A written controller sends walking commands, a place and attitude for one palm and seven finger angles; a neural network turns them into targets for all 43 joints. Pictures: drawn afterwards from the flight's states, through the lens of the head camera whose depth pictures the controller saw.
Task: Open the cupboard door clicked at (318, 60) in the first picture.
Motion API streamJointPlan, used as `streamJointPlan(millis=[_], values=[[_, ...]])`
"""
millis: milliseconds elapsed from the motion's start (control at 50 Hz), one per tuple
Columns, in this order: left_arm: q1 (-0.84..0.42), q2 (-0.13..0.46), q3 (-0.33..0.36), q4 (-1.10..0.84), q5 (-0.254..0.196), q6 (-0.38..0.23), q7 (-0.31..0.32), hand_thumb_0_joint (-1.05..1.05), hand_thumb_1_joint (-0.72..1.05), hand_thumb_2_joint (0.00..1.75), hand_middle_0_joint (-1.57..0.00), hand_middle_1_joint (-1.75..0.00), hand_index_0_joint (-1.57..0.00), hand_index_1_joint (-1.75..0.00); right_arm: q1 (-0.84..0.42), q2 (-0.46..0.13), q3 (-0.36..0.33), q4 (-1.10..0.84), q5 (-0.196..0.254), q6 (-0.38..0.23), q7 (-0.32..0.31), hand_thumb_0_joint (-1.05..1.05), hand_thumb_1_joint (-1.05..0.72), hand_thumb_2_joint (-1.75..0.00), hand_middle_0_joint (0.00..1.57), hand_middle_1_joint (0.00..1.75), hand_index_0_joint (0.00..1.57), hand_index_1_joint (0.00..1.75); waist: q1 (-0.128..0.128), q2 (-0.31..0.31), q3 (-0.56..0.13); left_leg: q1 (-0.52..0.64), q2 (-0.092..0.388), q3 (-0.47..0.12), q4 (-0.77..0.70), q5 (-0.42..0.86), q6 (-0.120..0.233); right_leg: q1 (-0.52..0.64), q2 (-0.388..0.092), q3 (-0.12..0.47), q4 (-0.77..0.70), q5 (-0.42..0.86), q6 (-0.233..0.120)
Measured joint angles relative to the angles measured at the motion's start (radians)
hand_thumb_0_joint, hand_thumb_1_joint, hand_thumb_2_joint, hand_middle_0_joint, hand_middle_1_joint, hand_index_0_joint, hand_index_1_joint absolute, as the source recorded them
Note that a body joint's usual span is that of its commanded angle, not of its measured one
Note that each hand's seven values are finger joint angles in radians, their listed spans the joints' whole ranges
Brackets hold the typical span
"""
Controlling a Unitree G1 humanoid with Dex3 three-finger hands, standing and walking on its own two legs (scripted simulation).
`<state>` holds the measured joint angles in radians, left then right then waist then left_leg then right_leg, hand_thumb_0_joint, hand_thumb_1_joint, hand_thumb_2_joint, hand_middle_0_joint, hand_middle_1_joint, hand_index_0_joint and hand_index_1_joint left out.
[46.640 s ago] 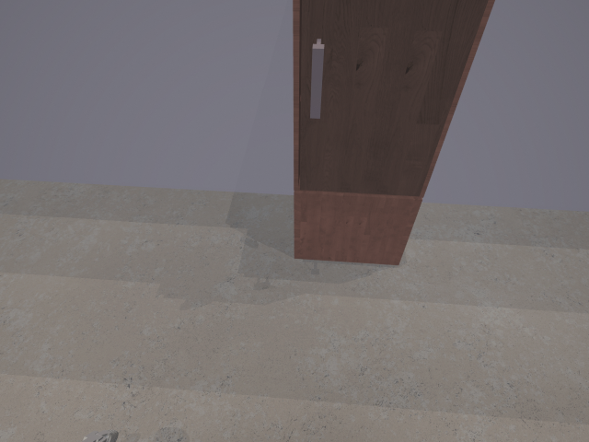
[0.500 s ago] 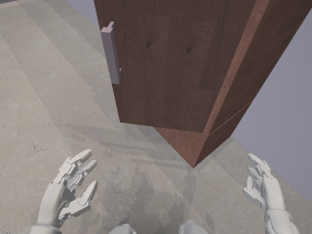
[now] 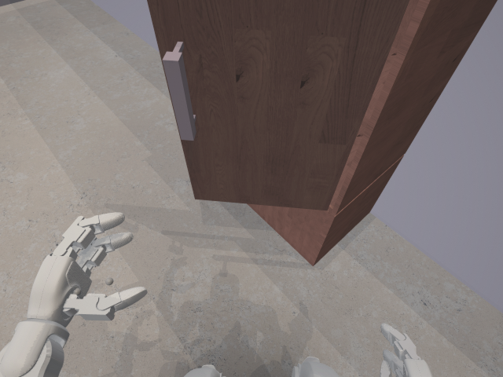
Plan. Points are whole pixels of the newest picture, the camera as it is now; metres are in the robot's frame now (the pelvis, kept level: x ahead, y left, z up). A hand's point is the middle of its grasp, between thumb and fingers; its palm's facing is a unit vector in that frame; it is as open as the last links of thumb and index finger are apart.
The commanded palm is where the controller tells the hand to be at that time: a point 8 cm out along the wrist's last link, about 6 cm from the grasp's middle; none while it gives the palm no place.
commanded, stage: raise the hand with hooked fingers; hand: left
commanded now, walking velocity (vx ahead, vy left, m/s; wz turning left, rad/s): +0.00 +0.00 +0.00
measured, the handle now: (184, 93) +0.59 +0.16 +0.11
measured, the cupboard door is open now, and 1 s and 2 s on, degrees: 43 43 43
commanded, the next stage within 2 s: move the hooked fingers beside the handle in 1.20 s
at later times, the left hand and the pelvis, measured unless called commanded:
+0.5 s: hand (71, 229) +0.29 +0.26 +0.11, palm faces +0.00 -1.00 -0.06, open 13.8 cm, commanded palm +0.26 +0.31 +0.12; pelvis +0.02 +0.00 +0.02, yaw +0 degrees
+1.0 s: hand (72, 203) +0.32 +0.26 +0.13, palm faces -0.01 -1.00 -0.02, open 13.9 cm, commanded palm +0.29 +0.31 +0.13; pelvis +0.02 -0.01 +0.03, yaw -1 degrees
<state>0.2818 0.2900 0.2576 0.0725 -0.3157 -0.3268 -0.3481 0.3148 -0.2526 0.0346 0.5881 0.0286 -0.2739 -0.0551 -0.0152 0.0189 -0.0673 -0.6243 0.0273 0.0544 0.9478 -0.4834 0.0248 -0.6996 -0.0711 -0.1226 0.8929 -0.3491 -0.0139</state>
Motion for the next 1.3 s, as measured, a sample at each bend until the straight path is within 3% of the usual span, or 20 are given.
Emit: streamJointPlan(millis=[160,480,800,1060,1300], values=[[-0.053,0.024,0.021,0.036,0.0,0.022,-0.026,0.0,-0.13,0.46,-0.27,-0.97,-0.28,-0.97,-0.029,-0.044,-0.021,-0.011,0.004,-0.019,-0.014,0.01,-0.91,-0.9,0.2,0.3,0.21,0.3,0.008,-0.007,0.008,0.068,-0.004,0.001,-0.052,0.01,0.003,0.069,0.001,0.0,-0.051,0.01,0.006],[-0.246,0.092,0.115,0.193,-0.024,0.124,-0.127,-0.01,-0.45,0.32,-0.29,-1.17,-0.3,-1.17,-0.069,-0.014,0.034,-0.017,0.004,0.007,-0.026,0.01,-0.91,-0.9,0.2,0.3,0.21,0.3,0.04,0.005,0.026,0.183,-0.001,-0.008,-0.158,0.043,-0.003,0.189,0.013,-0.012,-0.158,0.039,0.004],[-0.404,0.168,0.201,0.36,-0.048,0.167,-0.209,-0.01,-0.49,0.3,-0.3,-1.2,-0.3,-1.2,-0.026,-0.043,0.023,0.01,0.012,0.04,-0.035,0.01,-0.91,-0.9,0.2,0.3,0.21,0.3,0.023,0.005,0.035,0.238,0.0,0.006,-0.238,0.076,-0.008,0.231,0.023,0.001,-0.221,0.065,0.0],[-0.375,0.133,0.199,0.347,-0.031,0.142,-0.185,-0.01,-0.49,0.3,-0.3,-1.2,-0.3,-1.2,-0.021,-0.042,0.012,-0.001,0.01,0.046,-0.031,0.01,-0.91,-0.9,0.2,0.3,0.21,0.3,0.017,-0.005,0.039,0.244,0.004,0.014,-0.249,0.083,-0.01,0.232,0.028,0.009,-0.229,0.073,-0.003],[-0.394,0.143,0.193,0.377,-0.038,0.145,-0.2,-0.01,-0.49,0.3,-0.3,-1.2,-0.3,-1.2,-0.039,-0.028,0.029,0.003,0.013,0.041,-0.038,0.01,-0.91,-0.9,0.2,0.3,0.21,0.3,0.026,0.005,0.037,0.25,-0.001,0.008,-0.253,0.088,-0.01,0.239,0.024,0.004,-0.233,0.075,-0.002]])
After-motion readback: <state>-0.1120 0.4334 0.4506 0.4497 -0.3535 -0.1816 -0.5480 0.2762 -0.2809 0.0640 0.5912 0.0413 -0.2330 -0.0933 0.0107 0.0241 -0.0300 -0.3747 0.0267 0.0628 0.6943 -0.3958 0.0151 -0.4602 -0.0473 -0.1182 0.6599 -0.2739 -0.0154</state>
